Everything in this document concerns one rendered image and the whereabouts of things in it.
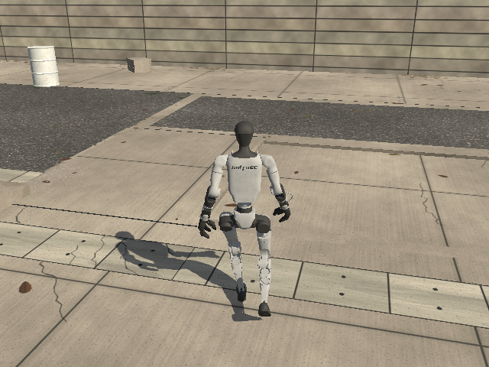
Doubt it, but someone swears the robot right upper arm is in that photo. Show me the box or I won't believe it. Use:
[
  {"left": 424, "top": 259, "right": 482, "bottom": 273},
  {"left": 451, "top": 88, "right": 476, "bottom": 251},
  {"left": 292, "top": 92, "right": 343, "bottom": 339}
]
[{"left": 261, "top": 154, "right": 283, "bottom": 196}]

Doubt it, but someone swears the robot right forearm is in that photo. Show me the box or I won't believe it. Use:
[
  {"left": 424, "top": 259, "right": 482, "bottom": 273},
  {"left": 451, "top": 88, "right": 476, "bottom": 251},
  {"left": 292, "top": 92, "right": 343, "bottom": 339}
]
[{"left": 275, "top": 183, "right": 289, "bottom": 210}]

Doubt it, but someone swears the robot left hand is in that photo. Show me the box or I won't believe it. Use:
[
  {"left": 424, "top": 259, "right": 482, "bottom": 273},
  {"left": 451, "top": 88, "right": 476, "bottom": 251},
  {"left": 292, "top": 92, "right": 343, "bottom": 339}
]
[{"left": 198, "top": 219, "right": 216, "bottom": 239}]

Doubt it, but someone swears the robot right foot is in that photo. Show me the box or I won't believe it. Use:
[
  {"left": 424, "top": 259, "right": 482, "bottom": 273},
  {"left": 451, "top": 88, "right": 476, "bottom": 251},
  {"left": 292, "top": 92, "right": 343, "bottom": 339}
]
[{"left": 258, "top": 302, "right": 271, "bottom": 317}]

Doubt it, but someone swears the robot left upper arm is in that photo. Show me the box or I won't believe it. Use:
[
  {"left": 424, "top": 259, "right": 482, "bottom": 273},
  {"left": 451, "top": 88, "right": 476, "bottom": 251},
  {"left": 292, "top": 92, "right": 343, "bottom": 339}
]
[{"left": 208, "top": 154, "right": 228, "bottom": 198}]

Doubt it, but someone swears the robot right hand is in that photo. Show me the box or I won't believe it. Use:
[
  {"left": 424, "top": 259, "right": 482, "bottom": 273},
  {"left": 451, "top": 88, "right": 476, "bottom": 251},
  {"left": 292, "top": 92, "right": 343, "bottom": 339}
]
[{"left": 273, "top": 207, "right": 291, "bottom": 222}]

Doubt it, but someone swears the robot torso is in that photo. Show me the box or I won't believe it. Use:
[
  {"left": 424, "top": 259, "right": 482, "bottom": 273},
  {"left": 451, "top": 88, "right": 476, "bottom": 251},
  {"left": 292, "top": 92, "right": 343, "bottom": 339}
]
[{"left": 226, "top": 151, "right": 262, "bottom": 229}]

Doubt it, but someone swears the robot left forearm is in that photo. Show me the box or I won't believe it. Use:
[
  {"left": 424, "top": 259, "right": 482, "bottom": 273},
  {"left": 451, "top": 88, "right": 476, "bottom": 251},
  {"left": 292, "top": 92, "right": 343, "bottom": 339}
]
[{"left": 200, "top": 186, "right": 216, "bottom": 221}]

